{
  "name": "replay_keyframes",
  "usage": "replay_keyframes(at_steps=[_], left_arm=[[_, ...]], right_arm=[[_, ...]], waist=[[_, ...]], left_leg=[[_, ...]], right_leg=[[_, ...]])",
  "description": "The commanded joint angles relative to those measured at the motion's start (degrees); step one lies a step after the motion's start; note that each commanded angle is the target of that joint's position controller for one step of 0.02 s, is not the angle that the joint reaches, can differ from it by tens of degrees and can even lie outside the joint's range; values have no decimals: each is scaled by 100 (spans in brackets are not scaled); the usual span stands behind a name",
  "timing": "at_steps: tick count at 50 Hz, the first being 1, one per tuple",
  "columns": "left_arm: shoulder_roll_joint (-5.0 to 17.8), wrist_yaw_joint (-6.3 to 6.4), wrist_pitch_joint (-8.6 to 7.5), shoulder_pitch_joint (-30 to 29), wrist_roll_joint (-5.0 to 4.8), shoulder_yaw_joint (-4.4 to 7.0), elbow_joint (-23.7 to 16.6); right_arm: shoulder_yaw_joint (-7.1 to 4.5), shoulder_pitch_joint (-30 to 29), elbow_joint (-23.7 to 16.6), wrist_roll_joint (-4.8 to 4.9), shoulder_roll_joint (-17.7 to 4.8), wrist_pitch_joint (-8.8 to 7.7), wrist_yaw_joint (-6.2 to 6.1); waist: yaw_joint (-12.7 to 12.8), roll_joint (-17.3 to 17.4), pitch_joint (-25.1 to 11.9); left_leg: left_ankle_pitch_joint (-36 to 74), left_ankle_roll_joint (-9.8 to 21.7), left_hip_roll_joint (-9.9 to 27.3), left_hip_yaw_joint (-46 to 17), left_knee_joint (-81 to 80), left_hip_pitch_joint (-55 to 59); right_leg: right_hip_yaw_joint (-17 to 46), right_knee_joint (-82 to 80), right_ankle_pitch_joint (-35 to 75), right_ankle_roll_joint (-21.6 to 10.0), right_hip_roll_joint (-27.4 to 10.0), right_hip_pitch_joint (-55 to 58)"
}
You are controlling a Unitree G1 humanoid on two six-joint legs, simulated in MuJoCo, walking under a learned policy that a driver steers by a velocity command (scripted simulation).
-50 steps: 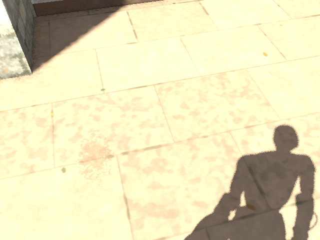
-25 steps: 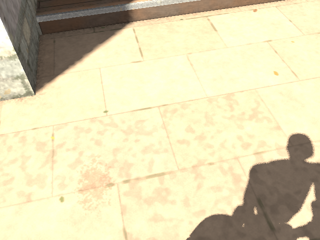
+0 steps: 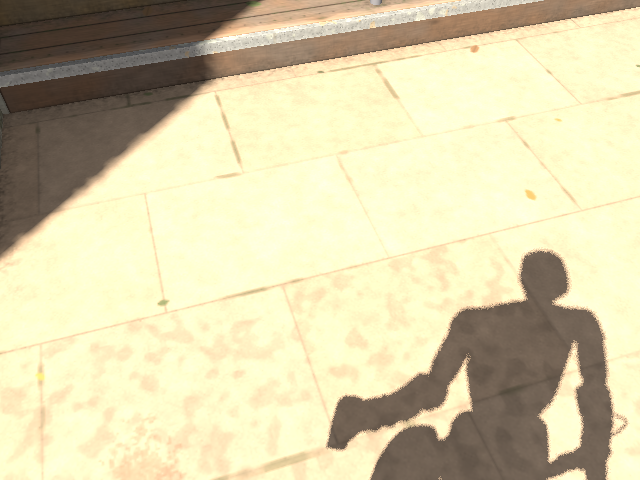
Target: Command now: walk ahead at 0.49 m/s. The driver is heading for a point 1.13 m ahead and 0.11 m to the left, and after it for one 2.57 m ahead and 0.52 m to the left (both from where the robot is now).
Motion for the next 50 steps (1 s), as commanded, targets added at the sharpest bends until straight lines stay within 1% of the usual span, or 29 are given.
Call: replay_keyframes(at_steps=[1, 5, 8, 10, 12, 13, 14, 15, 16, 17, 18, 19, 20, 22, 24, 26, 28, 32, 37, 40, 41, 42, 43, 44, 45, 46, 47, 48, 50], left_arm=[[248, 37, 29, 193, 70, 69, -240], [166, -29, -33, -721, 20, 35, -473], [187, -122, -51, -1225, -40, 13, -631], [244, -201, -87, -1429, -58, 16, -752], [366, -261, -139, -1309, -58, 53, -789], [467, -271, -162, -1012, -53, 105, -731], [657, -256, -176, -324, -41, 222, -527], [1044, -212, -189, 828, -14, 381, -221], [1697, -196, -144, 1666, 84, 548, -62], [1336, -220, -130, 1796, 70, 439, -22], [959, -224, -144, 1306, 43, 312, -99], [747, -226, -132, 731, 30, 235, -242], [561, -258, -124, 322, 48, 173, -304], [369, -306, -146, 115, 100, 119, -259], [482, -290, -178, 329, 100, 153, -107], [621, -227, -174, 550, 107, 192, 11], [637, -159, -128, 741, 93, 191, 96], [728, -80, -82, 1048, 38, 197, 231], [778, -37, 23, 1449, -15, 238, 495], [874, -3, 98, 1330, -33, 294, 524], [930, 0, 122, 1209, -28, 309, 498], [888, -2, 156, 1086, -12, 290, 470], [734, -5, 164, 1049, 42, 218, 384], [133, -70, 68, 1695, 73, 37, 317], [68, -105, -93, 1705, 17, -9, 392], [633, -129, -192, 1184, -149, 146, 246], [740, -110, -227, 727, -195, 164, 94], [703, -63, -204, 491, -116, 193, 57], [480, -17, -34, 707, -37, 230, 110]], right_arm=[[-125, -231, -321, 11, -767, -95, -113], [-152, 221, -224, 101, -922, -21, -194], [-167, 537, -95, 145, -968, 39, -196], [-182, 644, -30, 149, -973, 96, -205], [-217, 594, -18, 154, -1043, 156, -219], [-228, 484, -40, 152, -1086, 187, -223], [-203, 371, -75, 130, -1032, 218, -222], [-113, 307, -181, 54, -819, 219, -219], [81, 849, -290, 31, -197, 107, -172], [83, 887, -221, 104, -286, -50, -145], [-75, 398, -350, 259, -876, -135, -122], [-93, 10, -467, 280, -937, -150, -138], [-114, -197, -493, 199, -863, -115, -175], [-142, -37, -450, 129, -640, 53, -211], [-142, 27, -437, 115, -494, 157, -226], [-170, -355, -585, 77, -526, 183, -242], [-175, -808, -738, 54, -485, 172, -232], [-131, -1621, -957, 88, -371, 126, -163], [-96, -2332, -1237, 148, -400, 64, -20], [-141, -2191, -1277, 154, -545, 4, 62], [-205, -1852, -1199, 149, -669, -10, 58], [-324, -1103, -967, 138, -856, -12, 34], [-470, -21, -661, 114, -1192, -5, -15], [-613, 806, -507, 0, -1760, 31, -54], [-504, 856, -481, 53, -1480, 46, -39], [-395, 421, -526, 102, -1140, 28, -39], [-327, -129, -666, 103, -931, 27, -46], [-267, -547, -721, 56, -746, 16, -21], [-201, -788, -688, -25, -517, -22, 20]], waist=[[267, 425, 306], [-64, 446, 307], [-262, 505, 407], [-279, 537, 462], [-133, 613, 389], [70, 675, 236], [435, 638, -153], [879, 383, -938], [849, -955, -1820], [862, -1288, -2204], [764, -861, -1396], [585, -477, -880], [421, -121, -492], [122, -276, -238], [33, -212, -121], [80, -97, 27], [178, -81, 109], [419, -112, 289], [590, -120, 560], [385, -208, 412], [178, -298, 184], [-218, -278, -249], [-632, -65, -968], [-516, 1185, -1896], [-502, 1707, -2354], [-462, 1334, -1559], [-297, 942, -931], [-105, 530, -499], [242, 718, -270]], left_leg=[[378, 988, 1624, -1229, -1167, -560], [466, 724, 1522, -933, -1065, -87], [320, 691, 1683, -950, -877, 412], [323, 642, 1868, -1030, -654, 821], [593, 554, 2009, -1109, -346, 1076], [1211, 481, 1982, -1062, -11, 1089], [2156, 354, 1732, -845, 800, 991], [2136, 159, 1384, -530, 2275, 251], [177, -307, 473, -41, 4648, -2159], [-2425, -275, 241, -872, 5656, -3088], [-2124, -142, 612, -1071, 6076, -3582], [-1561, -92, 941, -891, 5922, -3510], [-1126, -121, 1145, -789, 5558, -3278], [-669, -184, 1360, -775, 5041, -2638], [-421, -268, 1366, -692, 4816, -2617], [16, -357, 1392, -689, 4310, -3017], [522, -418, 1382, -667, 3646, -3264], [1336, -419, 1189, -474, 2332, -3036], [1037, -281, 1070, -454, 1587, -3181], [434, -77, 915, -337, 1345, -2660], [290, 11, 734, -182, 1302, -2049], [307, 141, 517, -3, 1220, -1011], [457, 385, 845, -384, 1398, 662], [-269, 1251, 2367, -2841, 1210, 3087], [-761, 1506, 2851, -4641, 206, 3453], [-1009, 1177, 2644, -3982, 101, 2809], [-690, 965, 2461, -3137, -9, 1880], [-245, 851, 2228, -2526, -222, 972], [119, 725, 1874, -1850, -586, 50]], right_leg=[[20, -834, 893, 157, -246, -149], [-202, -2452, 1749, 205, 15, 35], [-270, -3025, 1627, 208, 136, 64], [-248, -3306, 1273, 97, 182, 19], [-292, -3544, 819, -65, 271, 325], [-408, -3660, 658, -160, 402, 803], [-560, -3789, 606, -297, 596, 1722], [-125, -3643, 750, -588, 210, 3352], [2257, -3886, 149, -1446, -1250, 5751], [3910, -4736, -345, -1693, -1642, 6080], [3196, -4797, -427, -1377, -1459, 5412], [2336, -4894, -15, -1183, -1242, 4566], [1742, -5122, 399, -1084, -973, 3789], [1052, -5489, 801, -958, -605, 2963], [685, -5649, 1379, -1047, -510, 2767], [503, -5731, 1784, -1086, -523, 2889], [350, -5776, 1873, -1039, -498, 3054], [57, -5896, 1501, -894, -383, 3185], [78, -5633, 1450, -860, -705, 4010], [75, -5183, 2219, -737, -843, 4315], [5, -4800, 3110, -671, -786, 4291], [-194, -3936, 3941, -549, -542, 4111], [-415, -2549, 3525, -359, -220, 3254], [-664, -154, 1207, 70, 661, 857], [171, 929, -2039, 78, 1080, -90], [416, 1374, -1843, -55, 696, -622], [202, 1201, -1298, -132, 360, -646], [88, 824, -818, -128, 116, -382], [121, 303, -369, -119, -139, 319]])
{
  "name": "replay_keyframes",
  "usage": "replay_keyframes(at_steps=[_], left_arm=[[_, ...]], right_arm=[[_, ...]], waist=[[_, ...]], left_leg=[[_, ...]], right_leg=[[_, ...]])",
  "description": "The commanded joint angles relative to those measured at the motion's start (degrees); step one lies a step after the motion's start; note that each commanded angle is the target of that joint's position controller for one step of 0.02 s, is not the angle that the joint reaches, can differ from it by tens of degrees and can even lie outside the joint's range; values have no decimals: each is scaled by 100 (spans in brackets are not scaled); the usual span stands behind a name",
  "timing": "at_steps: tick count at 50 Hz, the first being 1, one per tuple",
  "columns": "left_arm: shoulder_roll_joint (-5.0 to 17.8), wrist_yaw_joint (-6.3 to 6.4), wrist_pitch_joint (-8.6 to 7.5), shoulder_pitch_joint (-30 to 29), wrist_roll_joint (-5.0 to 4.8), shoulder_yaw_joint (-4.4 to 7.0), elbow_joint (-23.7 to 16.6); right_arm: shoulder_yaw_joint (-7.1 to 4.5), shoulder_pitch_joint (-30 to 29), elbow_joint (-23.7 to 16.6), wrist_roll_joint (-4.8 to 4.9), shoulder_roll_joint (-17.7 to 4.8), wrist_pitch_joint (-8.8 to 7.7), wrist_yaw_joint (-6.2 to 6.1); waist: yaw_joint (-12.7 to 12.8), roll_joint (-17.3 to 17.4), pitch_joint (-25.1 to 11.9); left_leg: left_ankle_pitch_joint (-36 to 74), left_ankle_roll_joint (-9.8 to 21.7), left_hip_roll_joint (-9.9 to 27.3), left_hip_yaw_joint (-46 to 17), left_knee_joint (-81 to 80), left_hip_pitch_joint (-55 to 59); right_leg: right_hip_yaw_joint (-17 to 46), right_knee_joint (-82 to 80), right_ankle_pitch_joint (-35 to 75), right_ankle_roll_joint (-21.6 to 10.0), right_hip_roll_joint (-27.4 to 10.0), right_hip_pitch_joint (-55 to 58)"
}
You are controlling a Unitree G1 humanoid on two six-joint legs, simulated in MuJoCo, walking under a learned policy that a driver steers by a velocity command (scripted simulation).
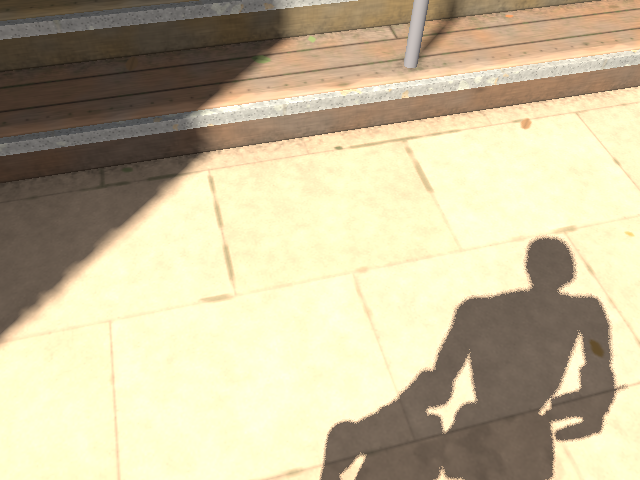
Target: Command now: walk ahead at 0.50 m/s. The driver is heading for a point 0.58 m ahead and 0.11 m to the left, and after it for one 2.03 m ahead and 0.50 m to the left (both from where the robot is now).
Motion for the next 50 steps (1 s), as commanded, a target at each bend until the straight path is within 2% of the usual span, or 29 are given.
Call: replay_keyframes(at_steps=[1, 2, 4, 6, 10, 15, 18, 19, 20, 21, 22, 23, 24, 25, 26, 27, 28, 29, 31, 34, 37, 39, 43, 45, 47, 48, 49, 50], left_arm=[[309, 58, 54, 265, 33, 137, -284], [268, 69, 99, 244, 41, 141, -299], [332, 89, 134, -154, 84, 173, -448], [323, 81, 122, -592, 117, 184, -590], [180, 0, 70, -1350, 87, 127, -793], [176, -154, 13, -2141, 23, 58, -1076], [303, -250, -47, -2130, 6, 75, -1171], [412, -257, -62, -1873, 9, 120, -1120], [563, -239, -77, -1350, 33, 210, -981], [857, -193, -85, -330, 53, 364, -675], [1354, -117, -78, 767, 142, 485, -494], [1525, -161, -62, 905, 161, 492, -399], [933, -151, -77, 759, 133, 341, -463], [714, -124, -96, 258, 120, 266, -546], [572, -130, -110, -203, 135, 207, -612], [403, -144, -126, -471, 156, 169, -614], [309, -147, -145, -579, 216, 143, -576], [264, -146, -158, -583, 230, 145, -525], [382, -104, -185, -512, 235, 182, -423], [523, -1, -169, -362, 266, 232, -326], [591, 75, -129, -298, 256, 241, -295], [658, 118, -96, -165, 222, 257, -261], [769, 151, 37, 263, 143, 310, -118], [860, 153, 116, 249, 90, 346, -116], [1043, 176, 175, 63, 40, 396, -193], [1130, 190, 214, -38, 21, 417, -232], [1184, 191, 249, -202, -10, 417, -280], [1142, 194, 228, -228, 25, 389, -360]], right_arm=[[-71, 117, -140, -49, -451, -93, 20], [-90, 220, -75, -41, -536, -107, -2], [-129, 428, 21, -40, -711, -112, -78], [-130, 648, 104, -24, -747, -74, -151], [-118, 975, 223, 31, -794, -22, -220], [-150, 1452, 478, 77, -856, 83, -242], [-206, 1414, 537, 102, -940, 160, -276], [-224, 1304, 517, 105, -990, 179, -281], [-222, 1185, 492, 118, -991, 203, -277], [-161, 1104, 441, 96, -845, 217, -266], [-54, 1157, 274, -21, -616, 201, -254], [142, 1891, 317, 74, 146, 79, -203], [-38, 1466, 379, 231, -607, -17, -199], [-119, 963, 207, 321, -845, -60, -204], [-128, 741, 179, 296, -774, -42, -250], [-173, 667, 189, 225, -691, 16, -282], [-188, 829, 221, 220, -558, 105, -274], [-188, 931, 253, 231, -414, 182, -267], [-206, 864, 201, 231, -304, 299, -274], [-246, 426, 1, 170, -330, 352, -264], [-236, 19, -160, 132, -291, 316, -175], [-192, -396, -316, 107, -224, 307, -102], [-118, -1087, -700, 116, -138, 306, 44], [-124, -1195, -867, 134, -180, 315, 118], [-211, -951, -947, 144, -372, 335, 156], [-299, -525, -898, 162, -539, 347, 157], [-446, 261, -730, 180, -801, 348, 132], [-668, 1202, -485, 177, -1250, 374, 25]], waist=[[118, 675, -355], [149, 636, -267], [106, 510, -86], [-1, 445, -5], [-232, 494, 131], [-484, 485, 384], [-328, 595, 325], [-158, 671, 162], [156, 696, -149], [612, 580, -762], [900, -206, -1718], [488, -1677, -2422], [687, -912, -2027], [588, -671, -1232], [381, -220, -841], [229, -169, -506], [54, -340, -415], [-15, -367, -348], [-94, -278, -144], [-51, -139, 63], [23, -126, 158], [163, -63, 285], [399, 7, 509], [334, -76, 493], [68, -307, 175], [-206, -421, -101], [-668, -383, -516], [-1096, -27, -1013]], left_leg=[[403, 930, 1444, -1651, -1745, 847], [578, 977, 1419, -1489, -1848, 747], [892, 1022, 1432, -1313, -1978, 826], [1086, 968, 1412, -1175, -2012, 1064], [1022, 770, 1242, -799, -2054, 1279], [1011, 763, 1522, -789, -1780, 2111], [1619, 655, 1736, -838, -1375, 2510], [2311, 590, 1721, -795, -1102, 2524], [3228, 500, 1569, -716, -490, 2375], [3430, 340, 1235, -542, 652, 1847], [1498, 125, 779, -279, 2602, 483], [-2377, -125, -187, -590, 4308, -1561], [-2401, -37, 118, -1283, 4923, -2070], [-1843, 37, 390, -1156, 4942, -2324], [-1314, 14, 681, -1033, 4703, -2054], [-988, -7, 840, -1014, 4396, -1834], [-758, -7, 974, -1054, 4233, -1491], [-661, -13, 1002, -1030, 4143, -1342], [-407, -45, 1021, -1027, 3989, -1523], [302, -134, 988, -1153, 3391, -2103], [1030, -173, 918, -966, 2490, -2156], [1271, -161, 889, -673, 1976, -2126], [975, -32, 822, -320, 1344, -2429], [505, 89, 700, -94, 1168, -2281], [-61, 290, 338, 273, 1142, -1515], [-332, 418, 102, 421, 1156, -901], [-122, 605, -142, 482, 799, 198], [66, 867, -17, -136, 446, 1892]], right_leg=[[233, -138, 540, -27, -561, -851], [198, -292, 670, 18, -582, -902], [184, -804, 1150, 134, -623, -1321], [164, -1439, 1718, 219, -615, -1668], [-32, -2753, 2630, 235, -412, -1524], [-131, -3572, 2374, 161, -237, -1667], [-173, -3846, 1784, -46, -125, -1374], [-276, -3908, 1605, -135, 8, -900], [-427, -4037, 1594, -246, 211, -13], [-379, -4014, 1749, -425, 214, 1468], [1021, -3900, 1789, -802, -1044, 3367], [3602, -4704, 752, -1567, -2192, 4926], [3529, -4976, 260, -1293, -2003, 4515], [2585, -5086, 526, -1005, -1851, 3708], [1925, -5291, 977, -863, -1642, 2870], [1382, -5523, 1220, -765, -1429, 2260], [991, -5707, 1348, -690, -1290, 1876], [732, -5849, 1466, -691, -1209, 1681], [256, -6014, 1873, -724, -1176, 1504], [-202, -6122, 2222, -726, -1189, 1670], [-688, -6167, 2368, -620, -1099, 1838], [-939, -6207, 2401, -575, -1120, 1978], [-1225, -5925, 2807, -551, -1359, 2807], [-1372, -5595, 3524, -487, -1452, 3092], [-1537, -4905, 5409, -369, -1452, 3172], [-1593, -4233, 6238, -304, -1421, 3131], [-1684, -3167, 6410, -165, -1266, 2836], [-1687, -1585, 5129, 103, -1010, 1710]])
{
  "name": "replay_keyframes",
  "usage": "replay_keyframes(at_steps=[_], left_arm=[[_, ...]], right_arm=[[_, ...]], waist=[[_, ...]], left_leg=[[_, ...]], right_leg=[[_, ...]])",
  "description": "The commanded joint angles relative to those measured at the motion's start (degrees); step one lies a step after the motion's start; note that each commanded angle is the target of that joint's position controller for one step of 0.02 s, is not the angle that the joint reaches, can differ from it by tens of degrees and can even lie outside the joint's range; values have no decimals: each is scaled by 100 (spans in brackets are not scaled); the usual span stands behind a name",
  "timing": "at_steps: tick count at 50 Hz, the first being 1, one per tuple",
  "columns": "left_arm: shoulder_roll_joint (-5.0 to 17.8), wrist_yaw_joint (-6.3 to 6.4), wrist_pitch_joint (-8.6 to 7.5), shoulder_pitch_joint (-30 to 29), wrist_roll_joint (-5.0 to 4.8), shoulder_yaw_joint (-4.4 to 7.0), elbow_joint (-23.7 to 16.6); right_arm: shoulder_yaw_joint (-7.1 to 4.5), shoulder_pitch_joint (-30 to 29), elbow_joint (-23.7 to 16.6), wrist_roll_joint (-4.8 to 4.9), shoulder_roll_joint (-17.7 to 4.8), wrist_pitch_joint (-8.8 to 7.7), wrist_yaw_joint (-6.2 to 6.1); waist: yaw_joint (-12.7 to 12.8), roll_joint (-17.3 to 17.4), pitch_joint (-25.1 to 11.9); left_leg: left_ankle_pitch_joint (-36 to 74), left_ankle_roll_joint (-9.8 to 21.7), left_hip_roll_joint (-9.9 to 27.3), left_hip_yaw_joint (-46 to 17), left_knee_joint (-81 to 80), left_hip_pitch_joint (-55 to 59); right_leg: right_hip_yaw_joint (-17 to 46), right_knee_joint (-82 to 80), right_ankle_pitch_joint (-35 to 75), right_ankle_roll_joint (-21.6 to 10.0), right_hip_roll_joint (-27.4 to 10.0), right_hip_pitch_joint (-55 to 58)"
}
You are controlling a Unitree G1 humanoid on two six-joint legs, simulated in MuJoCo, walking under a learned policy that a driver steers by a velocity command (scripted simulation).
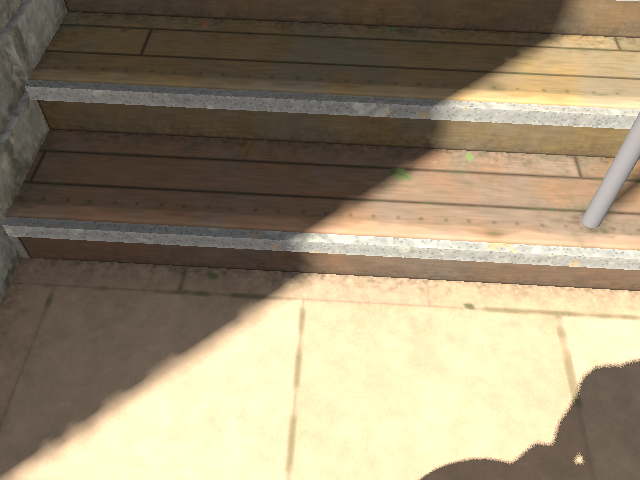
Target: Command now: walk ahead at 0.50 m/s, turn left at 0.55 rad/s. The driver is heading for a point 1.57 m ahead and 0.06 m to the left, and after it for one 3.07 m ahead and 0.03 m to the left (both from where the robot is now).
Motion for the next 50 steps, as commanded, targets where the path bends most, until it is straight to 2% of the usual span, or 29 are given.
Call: replay_keyframes(at_steps=[1, 2, 3, 4, 5, 6, 9, 11, 14, 15, 17, 19, 21, 24, 25, 26, 27, 28, 29, 30, 31, 32, 35, 38, 41, 44, 46, 48, 50], left_arm=[[253, -46, -161, -15, 245, -38, -714], [370, -136, -453, -232, 2, -90, -949], [704, -191, -620, -944, -231, -6, -1104], [698, -184, -687, -1080, -210, -21, -1129], [724, -133, -673, -1049, -54, 18, -1028], [821, -115, -598, -938, 41, 84, -1001], [679, -103, -381, -949, 138, 96, -1095], [575, -79, -327, -1380, 181, 60, -1266], [451, -114, -334, -1996, 152, 3, -1452], [219, -277, -69, -1703, 492, -163, -1418], [356, -333, 73, -2030, 394, -160, -1565], [513, -340, 55, -2410, 347, -162, -1787], [617, -358, -43, -2417, 342, -161, -1875], [818, -330, -178, -1399, 353, -64, -1606], [911, -270, -242, -579, 354, -5, -1353], [1270, -192, -301, 314, 437, 69, -1264], [2008, -191, -250, 553, 496, 267, -1112], [1468, -250, -173, 104, 354, 194, -1168], [971, -268, -160, -351, 293, 77, -1293], [715, -282, -177, -523, 301, 0, -1257], [630, -264, -206, -466, 291, -39, -1161], [601, -259, -248, -378, 260, -60, -1041], [666, -319, -363, -6, 210, -64, -786], [636, -287, -325, 260, 147, -97, -580], [702, -263, -320, 365, 181, -107, -453], [809, -249, -360, 459, 187, -97, -310], [796, -195, -351, 560, 183, -89, -200], [823, -156, -321, 553, 146, -90, -109], [801, -140, -284, 622, 61, -123, -3]], right_arm=[[-629, 2039, 213, 47, -1922, 6, -195], [-526, 2206, 17, -61, -1780, -94, -155], [-414, 2096, 39, -120, -1352, -165, -144], [-344, 1730, -15, -75, -1090, -222, -153], [-275, 1230, -140, -55, -876, -244, -149], [-212, 955, -244, -81, -714, -255, -169], [-218, 1010, -292, -70, -880, -274, -267], [-261, 1230, -269, -63, -1066, -275, -355], [-258, 1469, -244, -41, -1073, -228, -416], [-274, 1839, -31, -222, -1199, -186, -278], [-236, 2078, -28, -236, -970, -144, -218], [-267, 2238, -18, -291, -1085, -108, -288], [-299, 2181, -40, -319, -1224, -114, -370], [-292, 1832, -51, -322, -1265, -176, -372], [-246, 1795, -25, -305, -1163, -208, -319], [-139, 1849, -138, -278, -830, -246, -267], [-64, 2821, -186, -42, -389, -246, -234], [-76, 2667, 45, -245, -825, -198, -288], [-90, 2105, 18, -289, -928, -183, -252], [-60, 1751, -36, -298, -888, -193, -215], [-51, 1580, -75, -365, -845, -168, -182], [-28, 1593, -64, -432, -796, -115, -147], [43, 1581, -24, -430, -604, -32, -115], [132, 884, -208, -444, -512, -29, -87], [227, 107, -410, -408, -429, -94, -59], [317, -279, -460, -365, -308, -134, -82], [286, -433, -477, -345, -487, -133, -155], [282, -380, -457, -376, -520, -156, -237], [236, 484, -148, -432, -604, -252, -361]], waist=[[-661, 1331, -1388], [-723, 1078, -2367], [-916, 554, -1699], [-712, 232, -1159], [-420, -122, -815], [-214, -104, -702], [-36, -53, -491], [-139, 19, -321], [-378, 264, -215], [-374, 610, -210], [-578, 526, -135], [-700, 427, -7], [-649, 380, 13], [-183, 425, -254], [209, 303, -653], [537, -261, -1417], [64, -2073, -1996], [-36, -1180, -1449], [-44, -457, -687], [-62, -166, -433], [-99, -322, -268], [-164, -524, -253], [-206, -605, -333], [-81, -633, -72], [66, -583, 77], [117, -734, 108], [106, -700, 114], [4, -618, 22], [-391, -452, -367]], left_leg=[[-70, 1236, 1167, -3001, -586, 4634], [-1024, 1934, 1908, -5419, -1706, 5415], [-697, 1524, 1738, -4707, -1910, 5116], [-240, 1269, 1494, -3851, -1848, 4324], [339, 1073, 1242, -3211, -1865, 3401], [818, 986, 1067, -2814, -1964, 2778], [1432, 953, 868, -2377, -2212, 1993], [1592, 881, 722, -2135, -2289, 1784], [1204, 579, 405, -1862, -2205, 1627], [1402, 386, 179, -1703, -2155, 1651], [1480, 317, 242, -1876, -2001, 1800], [1260, 415, 529, -2378, -1934, 2372], [1288, 354, 749, -2576, -1781, 2800], [2510, 37, 713, -2481, -1106, 2661], [3067, -82, 319, -2142, -69, 2554], [2021, -217, -72, -1767, 1505, 1918], [-1655, -472, -1067, -1112, 3129, 137], [-1929, -392, -694, -1345, 3634, -548], [-1369, -388, -433, -1346, 3587, -527], [-1028, -395, -259, -1301, 3332, -378], [-917, -419, -127, -1243, 3074, -276], [-839, -475, -66, -1188, 2889, -96], [-846, -602, -88, -969, 2631, -113], [-515, -720, 161, -625, 1980, -593], [69, -774, 248, -331, 1011, -532], [309, -718, 147, -120, 157, -46], [262, -616, 116, -122, -159, 110], [57, -471, -18, -98, -467, 534], [239, -330, -252, 2, -1091, 1790]], right_leg=[[543, 4601, 259, -139, 124, -3751], [2026, 5629, -799, -137, 713, -4778], [2324, 5596, -270, -318, 372, -5382], [2306, 5109, 281, -442, 96, -5318], [2293, 4604, 610, -418, -128, -4863], [2316, 4235, 805, -368, -261, -4393], [2178, 3438, 1100, -130, -286, -4001], [2082, 2683, 1698, 17, -176, -4133], [2040, 1353, 2810, 42, 101, -3922], [1620, 1443, 2938, 50, 123, -3673], [1653, 1280, 3034, 24, 132, -3711], [1832, 1059, 2786, 70, 105, -4147], [1933, 627, 2556, -20, 97, -4081], [1777, 240, 1924, -331, 362, -2571], [1741, -65, 2031, -522, 396, -1603], [2830, -232, 1232, -814, -630, -386], [5649, -1006, 668, -1606, -1934, 1002], [6184, -1351, -285, -1591, -1887, 533], [5209, -1376, -175, -1480, -1614, -266], [4490, -1429, 617, -1382, -1344, -713], [3901, -1477, 1441, -1281, -1102, -942], [3501, -1515, 2018, -1204, -923, -1073], [2947, -1489, 3300, -1283, -816, -918], [2680, -1760, 3337, -1335, -781, -795], [2381, -1859, 3742, -1304, -657, -770], [2135, -1754, 4223, -1252, -621, -789], [2168, -1598, 4372, -1197, -727, -600], [2225, -1194, 5132, -1153, -802, -482], [2086, -73, 5888, -973, -510, -625]])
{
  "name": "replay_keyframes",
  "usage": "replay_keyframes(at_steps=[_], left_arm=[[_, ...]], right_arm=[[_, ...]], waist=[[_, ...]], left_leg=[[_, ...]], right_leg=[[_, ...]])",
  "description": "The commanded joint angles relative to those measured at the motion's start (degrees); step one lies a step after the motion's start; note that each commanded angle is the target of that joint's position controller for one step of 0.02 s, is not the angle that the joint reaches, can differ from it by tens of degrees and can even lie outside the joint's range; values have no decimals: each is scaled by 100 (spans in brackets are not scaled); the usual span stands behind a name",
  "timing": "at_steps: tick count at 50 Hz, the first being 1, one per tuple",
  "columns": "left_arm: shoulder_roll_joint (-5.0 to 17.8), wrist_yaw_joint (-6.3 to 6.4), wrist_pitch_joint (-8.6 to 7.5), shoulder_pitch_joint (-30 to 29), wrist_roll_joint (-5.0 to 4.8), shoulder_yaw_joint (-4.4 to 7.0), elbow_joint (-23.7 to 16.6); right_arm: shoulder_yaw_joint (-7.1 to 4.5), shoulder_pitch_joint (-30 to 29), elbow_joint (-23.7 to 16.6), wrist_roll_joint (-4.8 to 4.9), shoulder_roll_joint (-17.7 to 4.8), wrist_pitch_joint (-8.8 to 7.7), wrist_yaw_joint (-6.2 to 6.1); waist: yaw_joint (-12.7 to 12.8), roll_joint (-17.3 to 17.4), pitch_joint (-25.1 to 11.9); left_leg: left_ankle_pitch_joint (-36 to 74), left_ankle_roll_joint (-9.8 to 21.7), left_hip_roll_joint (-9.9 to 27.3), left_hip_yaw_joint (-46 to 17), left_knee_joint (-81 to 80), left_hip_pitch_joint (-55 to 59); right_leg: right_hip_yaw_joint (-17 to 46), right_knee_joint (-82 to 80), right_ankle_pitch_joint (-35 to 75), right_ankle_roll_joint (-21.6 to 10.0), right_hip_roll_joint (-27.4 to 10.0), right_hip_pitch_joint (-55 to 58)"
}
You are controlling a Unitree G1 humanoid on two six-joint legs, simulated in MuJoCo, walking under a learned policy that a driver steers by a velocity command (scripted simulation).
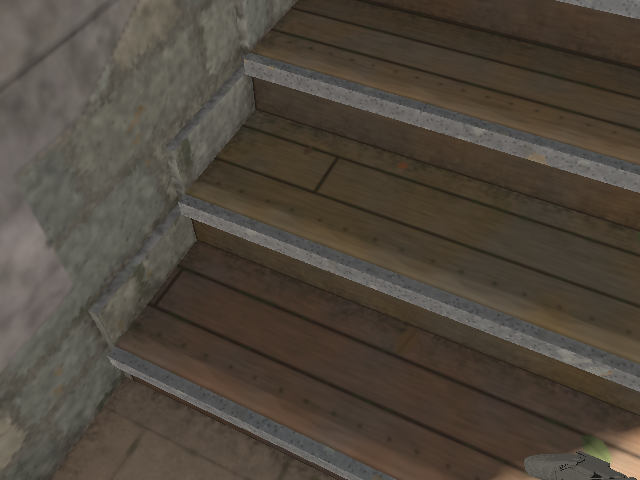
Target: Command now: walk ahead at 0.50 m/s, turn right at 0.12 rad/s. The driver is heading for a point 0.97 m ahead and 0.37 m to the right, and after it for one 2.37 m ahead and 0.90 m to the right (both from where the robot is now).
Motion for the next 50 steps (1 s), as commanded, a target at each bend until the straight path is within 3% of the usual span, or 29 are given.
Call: replay_keyframes(at_steps=[1, 2, 3, 4, 7, 11, 15, 18, 22, 25, 27, 29, 30, 31, 32, 33, 34, 35, 36, 38, 39, 40, 41, 42, 44, 45, 48, 49, 50], left_arm=[[857, 72, -53, -87, -89, 116, -204], [484, 51, -64, -137, -219, 3, -517], [525, 100, 26, 317, -168, 41, -435], [831, 109, 138, 97, -3, 141, -298], [574, -26, 256, -352, 115, 137, -355], [347, -149, 351, -683, 173, 128, -528], [118, -162, 461, -1229, 283, 81, -751], [131, -72, 506, -1957, 286, 144, -1063], [-155, 236, 536, -2806, 64, 117, -1593], [-550, 301, 498, -4081, 114, -129, -2435], [-611, 234, 478, -4449, 80, -296, -2938], [-688, -27, 598, -3719, 103, -419, -3025], [-498, -92, 628, -3148, 50, -323, -2717], [-397, -47, 693, -2166, 37, -250, -2461], [-13, -19, 679, -997, -6, -86, -2181], [430, 12, 637, -309, 78, 93, -2012], [963, 73, 549, -767, 43, 309, -1894], [2023, 123, 641, -1006, 114, 631, -1854], [1722, 104, 661, -1216, 140, 651, -1896], [764, 86, 600, -1497, 98, 382, -1403], [480, -155, 345, -699, 176, 156, -987], [251, -280, 354, -514, 181, 90, -658], [91, -368, 326, -554, 262, -38, -439], [174, -485, 316, -305, 508, -61, -111], [273, -581, 155, -906, 553, -41, -197], [261, -538, 9, -703, 562, -76, -244], [264, -466, -39, 297, 688, -180, 161], [417, -554, -30, 548, 760, -175, 230], [472, -571, -55, 655, 736, -178, 185]], right_arm=[[-283, 1579, 214, -135, -883, -192, -223], [-398, 2311, 264, -274, -1401, -198, -269], [-499, 2357, 381, -138, -1680, -100, -196], [-411, 1991, 356, 10, -1205, -61, -135], [-221, 1217, 248, -1, -522, -164, -153], [-255, 1489, 407, 64, -603, -316, -204], [-261, 2007, 654, 85, -558, -339, -288], [-295, 2577, 924, 4, -630, -366, -349], [-253, 3214, 1299, -220, -428, -363, -250], [-156, 3594, 1629, -161, -323, -435, -226], [-97, 3243, 1728, -86, -365, -368, -204], [-81, 2653, 1542, 112, -508, -319, -333], [-28, 2426, 1232, 315, -521, -355, -285], [-207, 2308, 1048, 425, -1277, -392, -284], [-402, 2157, 909, 525, -1851, -352, -204], [-517, 1894, 707, 737, -1962, -302, -51], [-479, 1820, 513, 502, -1309, -332, 110], [-390, 1961, -179, 314, -815, -360, 258], [-302, 2089, -277, 97, -443, -342, 254], [-199, 1668, -453, -44, 95, -184, 29], [-175, 1854, -398, 56, -146, -198, 273], [-151, 1939, -410, 10, -247, -171, 337], [-61, 1682, -536, -27, -83, -155, 301], [69, 1435, -668, -3, 43, -110, 222], [130, 1031, -769, 165, -163, -118, 100], [186, 915, -794, 172, -52, -146, 99], [422, 436, -936, 76, 248, -111, 140], [422, -127, -1196, 91, 107, -43, 139], [434, -505, -1304, 86, 50, 2, 123]], waist=[[-1068, -346, -896], [-1277, 648, -1631], [-1037, 1262, -1808], [-845, 455, -1241], [-527, 480, -308], [-434, 341, -497], [-544, 350, -335], [-711, 12, 87], [-783, 84, 555], [-907, -97, 903], [-596, -145, 1053], [-175, -69, 604], [-118, -164, -48], [325, 686, -979], [853, 1151, -1871], [1156, 1389, -2615], [705, 602, -2293], [136, -1290, -2961], [-157, -437, -3050], [-619, 113, -1151], [-158, -546, -896], [-449, -905, -959], [-685, -557, -696], [-785, -114, -582], [-1126, 172, -673], [-1122, -500, -605], [-820, -305, -328], [-683, -29, -421], [-505, -304, -376]], left_leg=[[158, 293, 198, -306, -501, 2657], [318, 660, 1711, -2006, -642, 4233], [876, 1117, 2471, -3242, -1130, 4125], [-148, 936, 2094, -2676, -1235, 3478], [225, 561, 1426, -1253, -1936, 2084], [1545, 697, 1410, -393, -1878, 2068], [465, 916, 1613, -270, -1992, 2171], [-201, 1103, 1959, -546, -2126, 2925], [-433, 788, 2239, -371, -1977, 3870], [-466, 430, 2172, 42, -2201, 4006], [-371, 118, 1693, 779, -2668, 3019], [1467, 354, 1227, 1532, -3160, 1441], [4771, 515, 1204, 1666, -2716, 899], [8137, 636, 1436, 1533, -1644, 1336], [9437, 568, 1465, 1397, -64, 1976], [9624, 339, 1438, 1117, 1805, 2285], [3295, -138, 760, 688, 4072, 771], [-681, -406, -501, -234, 6531, -935], [-244, -201, -90, -1011, 7175, -1087], [84, -183, 110, -753, 7455, -1716], [431, 276, -429, -1908, 8570, -3072], [724, 563, -351, -1857, 9154, -3511], [719, 725, -397, -1967, 9381, -4120], [898, 830, -466, -2026, 9369, -4750], [862, 852, -4, -1304, 8629, -4580], [374, 723, -66, -896, 9583, -4686], [-94, 574, -129, -701, 9816, -5435], [345, 484, -43, -454, 8810, -5107], [378, 347, 109, -309, 8210, -5029]], right_leg=[[484, 1944, 4302, -425, -952, -1174], [135, 3622, 2101, -158, -344, -2753], [202, 4684, -1077, -141, 177, -3510], [608, 4912, -830, -211, -286, -3588], [460, 4615, -9, -89, -621, -3391], [280, 5024, 547, 18, -670, -3698], [67, 5912, 882, -6, -779, -4585], [383, 7503, 412, -56, -751, -6332], [669, 10458, -1249, -397, -542, -8799], [378, 10624, -2029, -635, -437, -9918], [-33, 9027, -1950, -629, -669, -9109], [-693, 6817, -676, -651, -765, -6163], [-1241, 6407, -44, -739, -196, -4042], [-1371, 6500, 118, -770, 186, -2943], [-1084, 5880, -51, -880, 453, -2051], [-389, 4689, 135, -1078, 494, -1303], [1945, 2765, 268, -1282, -51, -760], [5385, 1189, 1914, -1713, -1517, -20], [5491, 871, 708, -1330, -1569, -301], [4454, 993, -1026, -1128, -1020, -2222], [3751, 1010, -582, -1089, -919, -2009], [3841, 930, -204, -1178, -936, -2234], [3657, 979, 42, -1070, -901, -2468], [3198, 1143, 703, -972, -818, -2492], [2135, 872, 448, -580, -537, -3171], [2004, 719, 302, -635, -357, -3367], [2205, 618, -401, -688, -243, -3070], [2151, 499, -224, -704, -213, -3142], [2185, 341, 28, -857, -244, -3041]])
Velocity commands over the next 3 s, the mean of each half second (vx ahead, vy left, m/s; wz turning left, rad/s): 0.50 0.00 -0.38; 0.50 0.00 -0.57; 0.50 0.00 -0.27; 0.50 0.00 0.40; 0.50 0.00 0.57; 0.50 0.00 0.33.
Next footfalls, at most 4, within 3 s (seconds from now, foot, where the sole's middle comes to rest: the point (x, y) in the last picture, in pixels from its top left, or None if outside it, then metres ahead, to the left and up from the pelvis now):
0.02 left None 0.16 0.10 -0.77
0.66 right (484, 445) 0.50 -0.22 -0.62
1.16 left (491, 256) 0.81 -0.22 -0.46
1.66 right None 0.95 -0.64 -0.30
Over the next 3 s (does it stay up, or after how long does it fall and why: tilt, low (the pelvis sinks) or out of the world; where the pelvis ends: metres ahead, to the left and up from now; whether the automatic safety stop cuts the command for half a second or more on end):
stays up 1.52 -0.74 0.77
